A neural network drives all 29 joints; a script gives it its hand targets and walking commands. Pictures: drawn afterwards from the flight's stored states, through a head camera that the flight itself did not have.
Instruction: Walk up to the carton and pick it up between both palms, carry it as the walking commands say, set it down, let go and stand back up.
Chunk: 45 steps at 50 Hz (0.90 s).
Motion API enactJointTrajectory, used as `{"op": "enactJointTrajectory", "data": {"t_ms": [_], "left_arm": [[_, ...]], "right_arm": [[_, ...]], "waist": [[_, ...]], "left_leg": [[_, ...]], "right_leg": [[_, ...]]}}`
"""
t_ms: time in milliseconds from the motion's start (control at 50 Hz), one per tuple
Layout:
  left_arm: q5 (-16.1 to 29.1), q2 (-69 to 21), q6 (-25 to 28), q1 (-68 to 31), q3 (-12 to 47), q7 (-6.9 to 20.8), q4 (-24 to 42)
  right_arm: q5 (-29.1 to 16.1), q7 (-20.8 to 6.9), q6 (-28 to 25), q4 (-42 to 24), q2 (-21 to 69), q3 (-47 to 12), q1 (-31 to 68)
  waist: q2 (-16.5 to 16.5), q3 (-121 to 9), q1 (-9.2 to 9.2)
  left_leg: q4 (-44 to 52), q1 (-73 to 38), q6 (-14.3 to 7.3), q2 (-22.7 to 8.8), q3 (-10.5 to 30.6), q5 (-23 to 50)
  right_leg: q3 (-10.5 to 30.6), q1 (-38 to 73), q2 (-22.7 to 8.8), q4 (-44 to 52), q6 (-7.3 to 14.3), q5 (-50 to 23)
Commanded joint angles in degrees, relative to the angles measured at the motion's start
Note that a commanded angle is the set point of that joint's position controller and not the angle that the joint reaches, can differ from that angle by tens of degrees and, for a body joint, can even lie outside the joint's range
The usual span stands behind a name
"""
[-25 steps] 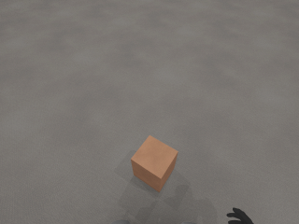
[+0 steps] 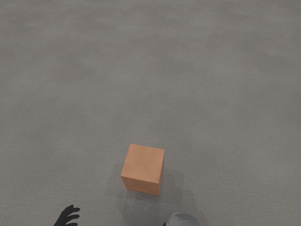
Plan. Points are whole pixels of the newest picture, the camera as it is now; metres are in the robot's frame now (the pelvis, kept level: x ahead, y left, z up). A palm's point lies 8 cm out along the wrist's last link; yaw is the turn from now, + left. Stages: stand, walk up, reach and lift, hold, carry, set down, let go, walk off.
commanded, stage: walk up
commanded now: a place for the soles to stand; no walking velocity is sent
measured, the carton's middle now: (144, 170) +0.49 +0.02 -0.62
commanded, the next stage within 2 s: reach and lift in 1.70 s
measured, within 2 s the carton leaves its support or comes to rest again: neither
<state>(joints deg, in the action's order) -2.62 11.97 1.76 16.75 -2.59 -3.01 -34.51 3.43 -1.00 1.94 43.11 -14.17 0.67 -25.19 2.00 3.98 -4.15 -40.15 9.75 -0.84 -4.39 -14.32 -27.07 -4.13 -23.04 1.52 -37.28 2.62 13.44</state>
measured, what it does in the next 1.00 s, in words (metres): steps to the left, turning right: left foot, then right foot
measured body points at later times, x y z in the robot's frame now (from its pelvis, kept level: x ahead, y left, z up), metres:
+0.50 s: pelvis +0.06 +0.14 +0.00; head +0.09 +0.15 +0.45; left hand +0.21 +0.41 -0.11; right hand +0.17 -0.13 -0.09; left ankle +0.15 +0.27 -0.71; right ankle +0.05 -0.01 -0.66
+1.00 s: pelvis +0.08 +0.16 +0.02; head +0.08 +0.16 +0.47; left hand +0.27 +0.34 -0.10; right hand +0.05 -0.09 -0.11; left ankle +0.15 +0.26 -0.71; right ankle +0.04 +0.06 -0.71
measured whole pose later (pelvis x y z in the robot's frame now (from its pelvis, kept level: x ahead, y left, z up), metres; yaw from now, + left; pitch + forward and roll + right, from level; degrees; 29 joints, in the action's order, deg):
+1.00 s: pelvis +0.08 +0.16 +0.02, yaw -20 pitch -3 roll +0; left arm -0.9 13.2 -0.1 13.1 1.1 0.4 -44.1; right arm 0.4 0.2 -0.5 45.0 -13.5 -1.8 -18.3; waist -0.5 2.5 -1.6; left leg -31.2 14.6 0.2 -3.7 -7.2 -13.8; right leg 0.5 -12.0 1.2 -32.4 1.3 17.9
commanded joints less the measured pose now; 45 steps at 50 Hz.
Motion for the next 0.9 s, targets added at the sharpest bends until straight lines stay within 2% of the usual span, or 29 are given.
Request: {"op": "enactJointTrajectory", "data": {"t_ms": [0, 20, 40, 60, 80, 140, 180, 240, 280, 320, 340, 360, 380, 400, 420, 460, 500, 560, 600, 640, 660, 680, 700, 720, 740, 780, 820, 840, 880], "left_arm": [[0.3, 13.3, 1.0, 17.8, -3.9, -2.4, 1.7], [1.5, 13.2, 0.1, 17.4, -3.9, -3.1, 0.6], [0.9, 12.2, 0.0, 15.2, -2.8, -3.6, 0.5], [0.7, 10.5, 0.1, 13.0, -2.1, -3.7, 0.7], [0.8, 9.4, 0.2, 9.8, -1.5, -3.7, 1.3], [0.5, 8.4, 1.2, 6.2, -1.3, -2.7, 0.3], [1.3, 8.4, 1.0, 3.4, -1.5, -1.5, 0.4], [1.7, 10.3, -0.2, 1.5, -2.2, -0.3, 0.2], [1.5, 11.9, -1.1, 1.8, -3.0, 0.3, 0.0], [1.6, 13.1, -1.9, 1.2, -3.9, 0.9, 0.3], [1.6, 11.9, -2.1, 2.5, -3.8, 1.1, 0.0], [1.8, 8.8, -2.3, 5.8, -3.4, 1.3, -0.4], [2.3, 4.2, -2.0, 9.1, -2.9, 1.4, 0.7], [2.3, 7.0, -2.4, 8.2, -4.2, 0.8, 0.3], [1.9, 8.0, -2.6, 6.3, -4.2, 0.6, 0.4], [1.8, 7.6, -2.7, 4.8, -3.9, 1.0, -0.8], [1.4, 7.5, -2.8, 4.2, -3.6, 2.0, -1.7], [0.8, 6.1, -3.0, 0.4, -2.2, 3.6, -1.4], [0.9, 6.1, -3.1, -0.3, -1.5, 4.4, -1.3], [1.3, 5.7, -3.1, 2.8, -0.9, 4.6, -2.7], [1.4, 6.0, -2.9, 5.0, -0.7, 4.6, -3.7], [1.1, 8.1, -2.4, 5.8, -0.8, 4.3, -4.0], [0.9, 12.0, -1.5, 5.4, -1.3, 3.9, -3.2], [1.5, 13.3, -1.5, 2.5, -1.6, 3.5, -3.1], [1.6, 10.7, -1.6, -1.0, -0.6, 3.2, -3.4], [1.8, 7.6, -1.8, -6.0, 1.2, 3.0, -3.7], [1.6, 6.1, -1.4, -4.1, 1.9, 3.2, -4.7], [1.4, 6.4, -1.2, -2.5, 1.8, 3.3, -5.1], [1.6, 7.4, -1.2, -1.6, 1.7, 3.4, -6.0]], "right_arm": [[0.3, -1.3, 0.4, -6.2, -2.6, 0.5, 1.4], [0.7, -1.6, 1.7, -6.9, -7.0, 1.7, 6.0], [0.8, -1.8, 2.1, -7.6, -6.8, 1.6, 8.6], [0.9, -1.7, 2.0, -8.3, -6.8, 1.9, 10.0], [0.7, -1.6, 2.1, -8.2, -6.9, 1.9, 10.1], [-0.1, -1.8, 2.7, -5.2, -5.4, 1.8, 5.0], [-0.9, -1.5, 2.8, -5.2, -4.9, 1.9, 6.2], [-1.7, -0.8, 2.7, -7.2, -3.9, 1.7, 10.8], [-2.0, -0.4, 2.3, -8.2, -3.7, 1.8, 12.2], [-2.4, 0.0, 1.6, -8.5, -3.9, 2.1, 10.3], [-2.4, 0.1, 1.0, -8.9, -4.8, 2.3, 9.8], [-1.9, 0.1, -0.1, -9.8, -7.4, 2.5, 9.8], [-2.4, 0.2, -0.4, -11.5, -14.4, 3.7, 11.9], [-2.9, 0.3, 0.0, -10.8, -14.6, 4.1, 12.1], [-2.6, 0.4, 0.0, -10.8, -12.3, 3.4, 12.8], [-2.2, 1.1, -0.4, -11.2, -9.0, 2.3, 16.4], [-2.2, 2.2, -1.2, -10.8, -7.4, 1.7, 16.3], [-2.3, 3.2, -2.2, -8.8, -8.0, 1.9, 11.2], [-2.7, 3.4, -2.1, -7.7, -9.3, 2.4, 9.4], [-2.9, 3.4, -1.7, -7.1, -10.3, 2.6, 9.8], [-2.8, 3.2, -1.5, -6.5, -10.4, 2.6, 9.6], [-2.7, 2.8, -1.5, -5.8, -8.7, 2.0, 8.1], [-3.0, 2.0, -1.6, -6.4, -4.6, 0.6, 6.9], [-3.6, 2.0, -1.2, -6.6, -3.3, 0.0, 9.1], [-3.5, 2.0, -1.1, -5.8, -3.9, -0.3, 9.2], [-3.0, 1.6, -2.1, -4.2, -3.8, -0.3, 7.3], [-2.6, 1.4, -3.4, -3.5, -6.9, 0.2, 7.1], [-2.9, 1.3, -3.6, -2.8, -7.8, 0.2, 6.7], [-3.2, 1.3, -3.4, -2.0, -7.1, -0.4, 6.9]], "waist": [[-9.2, -11.7, 8.25], [-3.9, -9.1, 9.65], [-6.1, -3.5, 9.12], [-5.9, -0.6, 7.93], [-6.6, 0.9, 6.42], [-9.0, 0.0, 3.19], [-10.7, -0.9, 2.67], [-13.6, -2.2, 3.89], [-15.3, -3.1, 4.96], [-14.7, -4.5, 3.88], [-12.1, -4.4, 3.61], [-3.4, -5.3, 4.37], [11.8, -5.4, 6.07], [14.9, -7.1, 3.74], [11.6, -3.1, 3.7], [10.7, -0.4, 4.97], [9.2, -1.9, 4.79], [8.7, -2.6, 2.6], [9.9, -2.6, 2.64], [8.7, -2.4, 5.14], [6.8, -1.8, 6.67], [2.5, -1.6, 6.89], [-8.0, -2.7, 5.57], [-9.9, -0.5, 5.64], [-8.0, 0.3, 4.83], [-8.5, -0.4, 2.35], [-5.3, -2.1, 3.05], [-3.2, -2.7, 3.7], [-2.1, -2.6, 4.16]], "left_leg": [[-24.7, 30.7, 1.7, 0.6, 10.4, -9.4], [-28.6, 32.5, 2.1, -0.1, 17.1, -10.1], [-30.1, 35.3, 2.4, -1.2, 17.0, -10.0], [-29.2, 36.1, 3.1, -2.4, 16.9, -7.2], [-27.1, 34.5, 4.2, -3.0, 17.0, -2.7], [-24.3, 26.2, 5.6, -3.2, 16.1, 7.3], [-22.5, 21.2, 5.6, -1.2, 13.9, 9.7], [-17.0, 15.4, 4.0, 0.8, 11.9, 9.9], [-10.9, 11.7, 3.2, 1.5, 10.9, 9.2], [0.0, 4.1, 2.4, 2.4, 9.4, 11.3], [6.7, 1.4, 2.1, 2.4, 10.7, 12.3], [15.6, 0.3, 1.6, -4.6, 21.6, 11.1], [21.5, -0.6, -2.1, -17.2, 34.5, 18.7], [22.3, 3.7, -8.7, -20.3, 37.0, 15.5], [21.9, 5.3, -10.4, -18.7, 34.5, 12.5], [21.1, 6.8, -9.2, -15.5, 26.6, 11.5], [19.6, 4.3, -8.9, -13.9, 22.9, 12.3], [19.3, 0.2, -9.3, -15.0, 22.9, 10.4], [19.7, 2.1, -9.5, -15.2, 23.0, 9.4], [17.8, 7.6, -8.1, -13.6, 20.1, 9.8], [16.2, 11.4, -5.9, -12.2, 18.2, 8.9], [12.9, 16.9, -3.0, -10.6, 16.2, 8.5], [4.8, 21.3, 0.5, -5.0, 11.6, 7.0], [4.3, 14.4, 0.9, -0.8, 10.6, -0.1], [3.9, 9.5, 0.1, -0.3, 11.4, 0.2], [10.4, 2.6, -0.9, -0.6, 11.7, 12.6], [13.3, 1.3, -1.4, -4.2, 15.8, 18.9], [14.3, 3.6, -1.9, -5.4, 17.1, 19.4], [15.3, 5.6, -1.8, -4.8, 15.8, 17.4]], "right_leg": [[47.4, 31.2, -27.1, 13.1, 11.3, 5.8], [50.1, 23.9, -27.6, 16.1, 14.9, 14.3], [47.7, 19.3, -26.5, 17.6, 15.4, 22.1], [43.3, 15.4, -24.4, 18.6, 13.6, 26.6], [38.5, 11.2, -21.2, 19.8, 11.3, 26.8], [27.1, 2.9, -14.5, 18.4, 9.1, 11.7], [22.2, -1.6, -11.8, 15.9, 8.5, 2.9], [18.3, -3.7, -9.7, 12.7, 6.8, -2.9], [19.3, -2.9, -10.0, 10.6, 5.4, -5.2], [20.0, -3.8, -9.9, 5.9, 3.1, -9.3], [19.8, -4.7, -8.5, 2.2, 1.4, -9.7], [18.2, -5.4, -4.2, -5.6, -1.2, -3.2], [13.5, -10.9, 2.7, -13.4, -4.8, 12.2], [10.4, -8.5, 2.7, -22.7, -5.4, 24.3], [12.2, -9.9, 2.7, -28.5, -5.3, 24.5], [10.8, -9.5, 1.5, -31.5, -5.2, 20.0], [7.7, -7.4, 0.8, -27.6, -5.1, 16.8], [5.1, -5.6, -0.8, -15.7, -4.5, 17.6], [3.3, -0.9, -0.7, -9.7, -3.9, 16.9], [1.2, 8.7, 0.3, 0.8, -2.7, 10.4], [1.7, 14.4, 0.2, 9.1, -2.2, 3.7], [8.6, 20.0, -3.6, 12.0, -1.6, 1.5], [24.2, 20.9, -13.9, 16.7, 1.3, 1.5], [26.3, 9.3, -17.4, 18.4, 4.8, -1.3], [22.0, 6.8, -14.6, 17.5, 5.5, -1.1], [14.7, 4.6, -9.3, 15.6, 2.5, 0.5], [11.1, 6.0, -5.8, 12.5, -0.2, -1.0], [10.7, 9.0, -5.0, 10.9, -0.6, -2.0], [11.0, 11.5, -5.3, 10.0, -0.3, -4.1]]}}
